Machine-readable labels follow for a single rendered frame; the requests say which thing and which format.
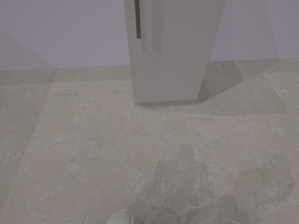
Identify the fridge door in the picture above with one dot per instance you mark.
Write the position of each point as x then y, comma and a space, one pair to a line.
177, 37

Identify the robot left thigh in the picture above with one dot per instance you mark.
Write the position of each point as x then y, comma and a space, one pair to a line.
121, 217

